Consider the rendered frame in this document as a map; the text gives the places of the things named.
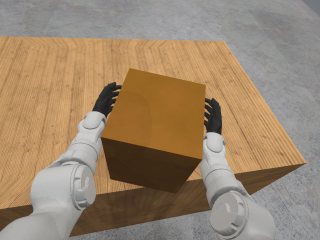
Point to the pedestal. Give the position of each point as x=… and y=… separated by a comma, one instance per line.
x=49, y=84

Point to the robot left forearm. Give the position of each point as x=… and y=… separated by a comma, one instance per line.
x=86, y=146

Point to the left robot upper arm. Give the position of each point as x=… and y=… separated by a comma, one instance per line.
x=59, y=195

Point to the robot left hand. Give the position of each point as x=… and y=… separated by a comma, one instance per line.
x=104, y=101

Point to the carton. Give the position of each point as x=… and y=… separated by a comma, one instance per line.
x=154, y=134

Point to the robot right forearm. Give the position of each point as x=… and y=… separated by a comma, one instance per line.
x=215, y=171

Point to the right robot upper arm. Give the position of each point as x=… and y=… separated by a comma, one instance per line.
x=235, y=217

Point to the robot right hand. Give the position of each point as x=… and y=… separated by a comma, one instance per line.
x=214, y=123

